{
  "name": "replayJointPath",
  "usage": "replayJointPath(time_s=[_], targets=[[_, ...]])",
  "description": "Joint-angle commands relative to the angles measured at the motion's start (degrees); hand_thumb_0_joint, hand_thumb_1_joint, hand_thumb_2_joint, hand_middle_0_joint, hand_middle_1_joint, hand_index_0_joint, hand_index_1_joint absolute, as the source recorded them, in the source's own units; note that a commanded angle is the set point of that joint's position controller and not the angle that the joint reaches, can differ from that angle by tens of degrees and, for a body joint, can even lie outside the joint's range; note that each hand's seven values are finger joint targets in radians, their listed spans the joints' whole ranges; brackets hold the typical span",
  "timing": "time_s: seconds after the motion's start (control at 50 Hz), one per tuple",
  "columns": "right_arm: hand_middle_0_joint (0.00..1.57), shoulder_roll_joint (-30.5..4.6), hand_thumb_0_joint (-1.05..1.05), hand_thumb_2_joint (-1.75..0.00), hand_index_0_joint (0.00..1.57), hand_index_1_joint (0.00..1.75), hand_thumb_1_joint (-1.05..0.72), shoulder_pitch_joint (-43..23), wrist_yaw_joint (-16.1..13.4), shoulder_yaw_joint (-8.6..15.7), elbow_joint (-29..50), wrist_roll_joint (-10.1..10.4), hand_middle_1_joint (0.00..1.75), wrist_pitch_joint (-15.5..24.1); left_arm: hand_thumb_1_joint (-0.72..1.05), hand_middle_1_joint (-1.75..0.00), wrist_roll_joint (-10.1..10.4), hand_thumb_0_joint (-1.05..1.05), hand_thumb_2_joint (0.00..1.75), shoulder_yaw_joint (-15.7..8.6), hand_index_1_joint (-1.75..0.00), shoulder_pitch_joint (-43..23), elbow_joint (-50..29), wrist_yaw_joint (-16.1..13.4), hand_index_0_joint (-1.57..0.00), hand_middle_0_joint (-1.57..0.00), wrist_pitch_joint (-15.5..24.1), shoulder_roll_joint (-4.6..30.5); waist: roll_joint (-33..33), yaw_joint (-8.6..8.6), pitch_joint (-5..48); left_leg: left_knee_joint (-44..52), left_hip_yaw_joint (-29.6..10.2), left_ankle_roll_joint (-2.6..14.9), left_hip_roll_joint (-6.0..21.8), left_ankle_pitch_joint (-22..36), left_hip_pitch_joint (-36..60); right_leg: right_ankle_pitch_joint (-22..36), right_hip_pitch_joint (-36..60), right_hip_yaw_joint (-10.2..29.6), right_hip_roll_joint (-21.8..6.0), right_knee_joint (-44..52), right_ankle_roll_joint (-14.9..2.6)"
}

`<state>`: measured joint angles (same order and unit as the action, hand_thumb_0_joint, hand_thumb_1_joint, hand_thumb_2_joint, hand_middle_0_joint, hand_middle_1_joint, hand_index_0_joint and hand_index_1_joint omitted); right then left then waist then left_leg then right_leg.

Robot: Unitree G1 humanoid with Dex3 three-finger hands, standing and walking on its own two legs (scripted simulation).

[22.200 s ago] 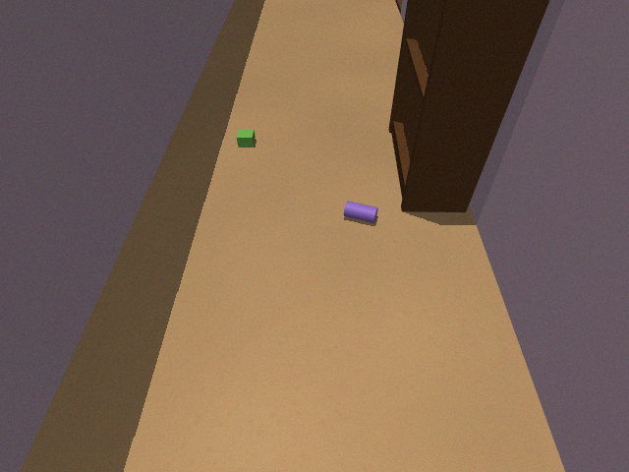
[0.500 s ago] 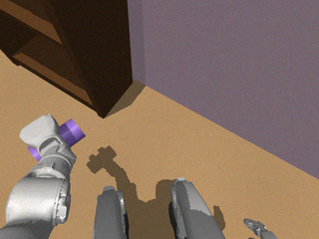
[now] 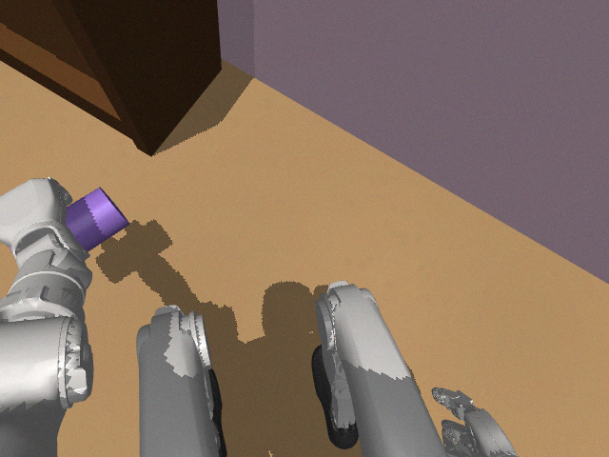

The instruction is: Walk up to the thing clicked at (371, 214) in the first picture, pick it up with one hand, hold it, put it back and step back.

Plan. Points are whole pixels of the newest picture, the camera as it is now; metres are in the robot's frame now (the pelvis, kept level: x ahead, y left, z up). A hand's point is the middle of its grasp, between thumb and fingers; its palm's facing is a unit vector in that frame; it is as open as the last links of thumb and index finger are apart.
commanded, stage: crouch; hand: left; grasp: from above
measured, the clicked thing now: (73, 232) +0.44 +0.29 -0.21
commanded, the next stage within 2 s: lower in 0.72 s
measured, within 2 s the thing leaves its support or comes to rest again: rests again in 1.90 s
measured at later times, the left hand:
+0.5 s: hand (73, 232) +0.45 +0.30 -0.23, palm faces -0.36 -0.23 -0.90, open 9.0 cm
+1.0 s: hand (77, 235) +0.46 +0.31 -0.28, palm faces -0.37 -0.23 -0.90, open 9.1 cm
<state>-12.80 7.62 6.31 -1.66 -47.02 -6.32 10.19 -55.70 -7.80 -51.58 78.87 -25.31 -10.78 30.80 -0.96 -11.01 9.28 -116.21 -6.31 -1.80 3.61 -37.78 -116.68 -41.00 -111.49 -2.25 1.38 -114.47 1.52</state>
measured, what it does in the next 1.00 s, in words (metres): lowers itself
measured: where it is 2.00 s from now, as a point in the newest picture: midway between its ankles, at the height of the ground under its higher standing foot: (275, 424)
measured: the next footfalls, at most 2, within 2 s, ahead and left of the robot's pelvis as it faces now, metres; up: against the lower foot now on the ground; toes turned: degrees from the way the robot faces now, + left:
none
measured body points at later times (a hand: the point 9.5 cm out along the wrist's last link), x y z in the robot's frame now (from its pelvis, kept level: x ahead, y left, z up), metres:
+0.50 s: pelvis -0.01 +0.00 -0.08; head +0.23 +0.03 +0.30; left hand +0.47 +0.31 -0.18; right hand +0.01 -0.26 -0.20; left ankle +0.07 +0.14 -0.41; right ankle +0.07 -0.13 -0.41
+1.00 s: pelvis -0.01 +0.00 -0.11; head +0.25 +0.04 +0.26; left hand +0.47 +0.32 -0.23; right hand +0.02 -0.27 -0.22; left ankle +0.07 +0.14 -0.41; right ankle +0.07 -0.13 -0.41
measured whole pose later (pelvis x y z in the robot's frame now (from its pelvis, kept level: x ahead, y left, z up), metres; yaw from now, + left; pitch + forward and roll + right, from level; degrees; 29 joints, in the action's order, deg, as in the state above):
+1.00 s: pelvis -0.01 +0.00 -0.11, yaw -4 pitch +34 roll -7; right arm -16.5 7.9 11.4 -5.1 -46.2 -8.7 10.4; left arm -59.5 -12.6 -60.9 90.3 -25.0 -4.4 44.0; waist 1.0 -13.8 0.4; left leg -136.8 -10.3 -2.2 3.7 -39.0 -132.7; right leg -41.4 -127.1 -3.7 3.7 -133.7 2.5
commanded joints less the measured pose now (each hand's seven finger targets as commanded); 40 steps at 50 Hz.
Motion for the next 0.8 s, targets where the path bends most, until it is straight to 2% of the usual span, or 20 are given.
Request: replayJointPath(time_s=[0.0, 0.02, 0.04, 0.14, 0.18, 0.2, 0.22, 0.3, 0.34, 0.36, 0.44, 0.48, 0.54, 0.56, 0.58, 0.6, 0.66, 0.72, 0.74, 0.78], targets=[[0.20, -13.51, 0.00, -0.90, 0.20, 0.30, -0.89, 13.19, -0.26, 3.84, 0.60, -0.52, 0.30, 0.62, 0.71, -0.42, -1.75, 0.00, 0.41, -1.33, -0.40, -24.51, -11.07, -4.15, -1.13, -1.10, -0.14, 16.63, -19.42, -0.21, 41.41, 9.99, 3.34, 1.33, -0.69, 16.67, 37.56, 18.77, 12.04, -4.43, 0.44, 10.26, -3.73], [0.20, -13.68, 0.00, -0.89, 0.20, 0.30, -0.89, 13.25, -0.10, 3.85, 0.67, -0.72, 0.30, 0.64, 0.72, -0.42, -1.69, 0.00, 0.42, -1.75, -0.39, -24.08, -10.00, -4.38, -1.13, -1.11, -0.30, 16.47, -18.88, -0.47, 40.99, 9.48, 3.24, 1.36, -0.64, 16.11, 36.77, 18.54, 11.73, -4.53, 0.38, 9.84, -3.62], [0.20, -13.48, 0.00, -0.90, 0.20, 0.30, -0.89, 13.15, 0.05, 3.60, 0.59, -0.84, 0.30, 0.69, 0.72, -0.43, -1.58, 0.00, 0.42, -1.09, -0.40, -23.61, -9.03, -4.32, -1.13, -1.10, -0.53, 15.26, -18.21, -1.02, 39.82, 8.78, 3.38, 1.52, -0.71, 15.52, 35.40, 18.35, 11.30, -4.57, 0.51, 9.69, -3.52], [0.20, -13.83, 0.00, -0.90, 0.20, 0.30, -0.89, 12.81, 0.68, 3.50, 0.75, -1.13, 0.30, 0.94, 0.71, -0.43, -1.28, 0.00, 0.43, -1.81, -0.41, -25.16, -7.26, -3.18, -1.12, -1.10, -0.13, 18.55, -17.15, -1.02, 38.22, 5.26, 4.17, 2.14, -0.91, 13.23, 29.72, 17.15, 10.81, -4.09, 0.89, 7.71, -3.36], [0.20, -13.72, 0.00, -0.90, 0.20, 0.30, -0.89, 13.10, 1.19, 3.11, 0.92, -1.33, 0.30, 1.05, 0.72, -0.44, -1.29, 0.00, 0.44, -2.02, -0.42, -24.63, -6.33, -2.63, -1.13, -1.10, 0.41, 19.31, -15.29, -1.60, 37.22, 3.98, 4.49, 2.47, -1.04, 12.31, 26.88, 16.68, 12.11, -3.85, 0.99, 7.59, -3.03], [0.20, -13.78, 0.00, -0.89, 0.20, 0.30, -0.89, 12.82, 1.32, 3.03, 0.82, -1.34, 0.30, 1.07, 0.73, -0.44, -1.41, 0.00, 0.42, -2.37, -0.41, -24.70, -5.69, -2.54, -1.13, -1.10, 0.62, 20.48, -15.27, -1.03, 37.02, 3.19, 4.74, 2.60, -0.95, 12.21, 25.41, 16.74, 12.09, -3.75, 1.20, 6.90, -3.00], [0.20, -13.98, 0.00, -0.90, 0.20, 0.30, -0.89, 13.24, 1.57, 3.03, 0.89, -1.50, 0.30, 1.13, 0.74, -0.44, -1.44, 0.00, 0.43, -2.31, -0.41, -24.82, -5.18, -2.25, -1.14, -1.11, 0.89, 19.95, -14.67, -1.57, 37.14, 2.41, 4.68, 2.68, -0.94, 12.58, 25.06, 17.14, 12.04, -3.78, 1.20, 6.31, -2.91], [0.20, -14.73, 0.00, -0.90, 0.20, 0.30, -0.89, 12.82, 2.06, 2.93, 0.98, -1.41, 0.30, 1.05, 0.74, -0.44, -1.94, 0.00, 0.39, -3.52, -0.40, -25.36, -3.62, -2.13, -1.14, -1.10, 1.81, 22.88, -15.06, -0.92, 36.39, 1.26, 4.53, 2.67, -0.96, 10.91, 23.20, 14.97, 9.09, -4.26, 1.66, 4.36, -3.21], [0.20, -14.54, 0.00, -0.90, 0.20, 0.30, -0.89, 13.36, 2.42, 2.51, 0.89, -1.70, 0.30, 0.99, 0.77, -0.44, -2.48, 0.00, 0.40, -3.62, -0.41, -25.81, -2.81, -2.07, -1.16, -1.12, 2.43, 23.35, -14.36, -1.69, 35.78, -0.02, 4.75, 2.87, -1.07, 10.28, 20.85, 14.79, 9.81, -4.17, 1.68, 3.73, -2.98], [0.20, -14.53, 0.00, -0.90, 0.20, 0.30, -0.89, 13.12, 2.47, 2.38, 0.68, -1.65, 0.30, 1.00, 0.77, -0.44, -2.49, 0.00, 0.41, -3.91, -0.41, -25.91, -2.69, -2.09, -1.16, -1.13, 2.66, 24.21, -14.30, -1.15, 35.71, -0.41, 4.87, 2.94, -1.05, 9.93, 20.29, 14.39, 9.30, -4.21, 1.86, 3.40, -2.99], [0.20, -14.81, 0.00, -0.90, 0.20, 0.30, -0.89, 13.09, 2.85, 2.23, 0.72, -1.83, 0.30, 0.80, 0.76, -0.43, -2.79, 0.00, 0.40, -4.77, -0.40, -27.80, -2.50, -2.15, -1.16, -1.13, 3.88, 26.87, -14.55, -1.37, 36.41, -2.05, 4.79, 3.02, -1.09, 8.40, 18.63, 12.48, 8.37, -4.57, 2.32, 1.92, -3.07], [0.20, -14.74, 0.00, -0.90, 0.20, 0.30, -0.89, 13.31, 2.91, 1.70, 0.37, -1.99, 0.30, 0.85, 0.78, -0.43, -2.96, 0.00, 0.40, -4.93, -0.40, -27.02, -1.36, -2.52, -1.17, -1.14, 4.11, 26.14, -14.87, -1.50, 35.71, -2.51, 4.64, 2.83, -1.08, 8.20, 18.71, 12.30, 7.26, -4.99, 2.06, 0.90, -3.13], [0.20, -15.36, 0.00, -0.90, 0.20, 0.30, -0.90, 14.06, 3.13, 1.54, 0.25, -2.16, 0.30, 0.73, 0.79, -0.44, -3.64, 0.00, 0.42, -5.14, -0.41, -28.77, -1.89, -2.57, -1.18, -1.16, 4.58, 27.78, -16.12, -2.15, 36.73, -3.80, 4.29, 2.83, -0.93, 9.49, 19.35, 13.83, 6.84, -5.39, 2.31, -0.51, -3.18], [0.20, -15.64, 0.00, -0.90, 0.20, 0.30, -0.89, 14.25, 3.18, 1.47, 0.11, -2.07, 0.30, 0.61, 0.79, -0.44, -3.58, 0.00, 0.42, -5.45, -0.41, -28.13, -0.92, -2.55, -1.18, -1.15, 4.61, 28.33, -15.51, -1.81, 36.02, -3.96, 4.30, 2.87, -0.97, 9.41, 18.91, 13.58, 6.24, -5.44, 2.28, -0.58, -3.14], [0.20, -15.50, 0.00, -0.90, 0.20, 0.30, -0.90, 14.55, 3.30, 1.24, -0.02, -2.24, 0.30, 0.60, 0.80, -0.44, -3.48, 0.00, 0.44, -4.99, -0.42, -28.58, -1.16, -2.55, -1.19, -1.17, 4.92, 27.42, -16.06, -2.52, 34.48, -4.07, 4.35, 2.85, -1.09, 8.88, 17.37, 13.16, 6.13, -5.57, 2.17, -0.91, -3.15], [0.20, -15.77, 0.00, -0.90, 0.20, 0.30, -0.90, 14.20, 3.40, 1.23, 0.17, -2.23, 0.30, 0.50, 0.78, -0.42, -3.56, 0.00, 0.41, -5.43, -0.39, -27.70, -0.80, -2.27, -1.18, -1.16, 4.92, 28.88, -15.29, -1.91, 35.28, -4.58, 4.25, 2.98, -1.04, 8.88, 17.90, 13.00, 5.89, -5.59, 2.42, -0.94, -3.13], [0.20, -15.60, 0.00, -0.90, 0.20, 0.30, -0.90, 13.83, 3.51, 0.81, 0.26, -2.42, 0.30, 0.46, 0.79, -0.43, -3.26, 0.00, 0.44, -4.95, -0.41, -28.35, -0.44, -2.33, -1.19, -1.17, 5.42, 28.20, -16.41, -2.21, 34.40, -5.31, 4.19, 2.79, -0.94, 7.99, 16.39, 12.25, 5.14, -5.98, 2.53, -1.92, -3.24], [0.20, -15.96, 0.00, -0.90, 0.20, 0.30, -0.90, 14.39, 3.79, 0.54, 0.43, -2.35, 0.30, 0.30, 0.79, -0.45, -3.79, 0.00, 0.48, -5.09, -0.44, -28.26, -1.04, -2.22, -1.19, -1.18, 5.53, 29.12, -16.87, -2.25, 34.82, -6.37, 4.13, 2.85, -0.81, 9.94, 17.10, 14.50, 5.66, -6.04, 2.71, -2.58, -3.11], [0.20, -16.49, 0.00, -0.90, 0.20, 0.30, -0.90, 14.74, 3.79, 0.67, 0.34, -2.28, 0.30, 0.27, 0.81, -0.45, -3.58, 0.00, 0.51, -5.92, -0.44, -28.72, -0.94, -2.50, -1.21, -1.20, 5.58, 29.98, -15.79, -2.15, 35.19, -6.69, 4.18, 3.06, -0.83, 9.75, 15.99, 14.52, 6.03, -6.14, 2.74, -2.55, -3.00], [0.20, -16.18, 0.00, -0.90, 0.20, 0.30, -0.90, 14.31, 3.98, 0.48, 0.33, -2.30, 0.30, 0.22, 0.82, -0.44, -3.70, 0.00, 0.50, -5.34, -0.43, -27.61, -0.69, -2.31, -1.22, -1.21, 5.60, 29.49, -16.39, -2.08, 34.19, -6.96, 4.13, 2.96, -0.86, 9.91, 16.06, 14.67, 5.09, -6.18, 2.74, -3.11, -3.04]])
